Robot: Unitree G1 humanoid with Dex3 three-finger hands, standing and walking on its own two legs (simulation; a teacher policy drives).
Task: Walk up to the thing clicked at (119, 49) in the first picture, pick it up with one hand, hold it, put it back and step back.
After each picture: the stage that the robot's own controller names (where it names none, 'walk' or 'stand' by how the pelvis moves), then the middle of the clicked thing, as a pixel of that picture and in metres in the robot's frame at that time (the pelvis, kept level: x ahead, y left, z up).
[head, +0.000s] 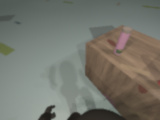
stand; (121, 42) +0.68 -0.21 +0.06
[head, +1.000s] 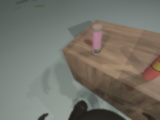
walk; (96, 41) +0.60 +0.04 +0.08
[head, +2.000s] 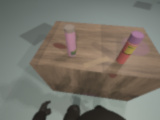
stand; (70, 42) +0.53 +0.21 +0.10
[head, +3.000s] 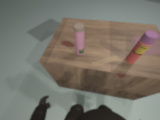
stand; (79, 41) +0.55 +0.13 +0.08
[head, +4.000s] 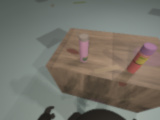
stand; (83, 49) +0.54 +0.12 +0.06
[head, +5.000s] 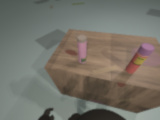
stand; (82, 50) +0.53 +0.13 +0.06
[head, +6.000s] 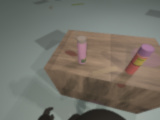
stand; (81, 51) +0.52 +0.13 +0.06
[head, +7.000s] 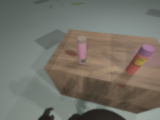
rise first; (82, 51) +0.52 +0.13 +0.06
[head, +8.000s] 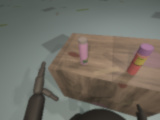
rise first; (83, 52) +0.53 +0.15 +0.06
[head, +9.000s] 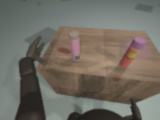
go down; (75, 47) +0.54 +0.14 +0.07
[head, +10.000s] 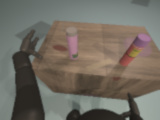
go down; (72, 45) +0.52 +0.14 +0.09
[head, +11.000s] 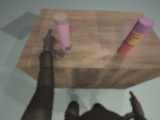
close in; (64, 36) +0.53 +0.16 +0.13
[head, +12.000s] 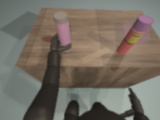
close; (64, 35) +0.53 +0.15 +0.13
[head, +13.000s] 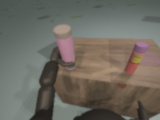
lift; (67, 51) +0.31 +0.16 +0.27
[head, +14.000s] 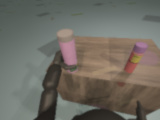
hold; (69, 54) +0.31 +0.15 +0.24
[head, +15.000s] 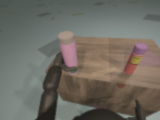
hold; (70, 56) +0.31 +0.15 +0.23
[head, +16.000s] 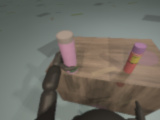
hold; (69, 55) +0.31 +0.15 +0.24
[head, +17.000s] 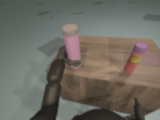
crouch; (73, 50) +0.34 +0.13 +0.25
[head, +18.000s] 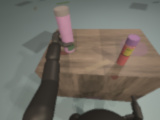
lower; (66, 33) +0.47 +0.15 +0.26
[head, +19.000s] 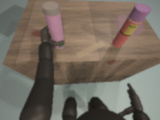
lower; (56, 30) +0.53 +0.16 +0.15
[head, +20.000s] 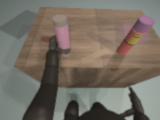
lower; (63, 39) +0.50 +0.15 +0.13
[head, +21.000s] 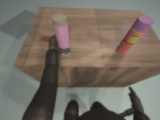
lower; (63, 38) +0.50 +0.15 +0.13
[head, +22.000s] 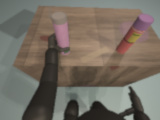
lower; (62, 37) +0.51 +0.15 +0.13
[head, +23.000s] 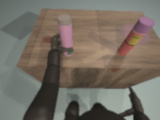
open; (66, 38) +0.50 +0.14 +0.13
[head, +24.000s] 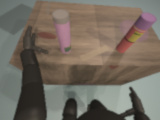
rise; (63, 36) +0.50 +0.14 +0.13
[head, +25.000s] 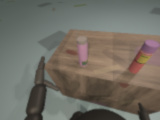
sink last; (82, 53) +0.48 +0.13 +0.09
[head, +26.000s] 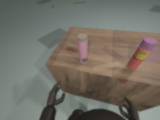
stand; (83, 50) +0.51 +0.13 +0.08
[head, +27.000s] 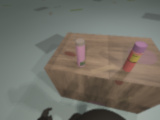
stand; (80, 53) +0.51 +0.14 +0.07
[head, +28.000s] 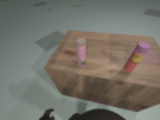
stand; (81, 53) +0.50 +0.13 +0.06
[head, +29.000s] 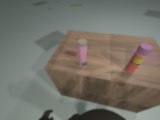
stand; (82, 54) +0.49 +0.12 +0.06
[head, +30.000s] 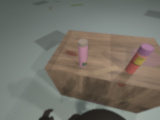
stand; (82, 54) +0.49 +0.11 +0.06
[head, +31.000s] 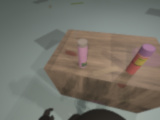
stand; (82, 54) +0.48 +0.12 +0.06
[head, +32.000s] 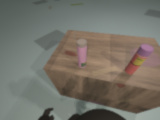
walk; (82, 54) +0.48 +0.12 +0.06
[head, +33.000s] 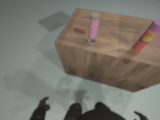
walk; (93, 30) +0.67 +0.07 +0.08
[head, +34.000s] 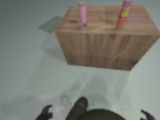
walk; (83, 16) +0.94 +0.21 +0.08
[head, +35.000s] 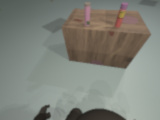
stand; (87, 15) +1.12 +0.17 +0.08
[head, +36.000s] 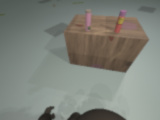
stand; (88, 20) +1.13 +0.14 +0.06
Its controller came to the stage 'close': yes
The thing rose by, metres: 0.20
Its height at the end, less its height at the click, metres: +0.00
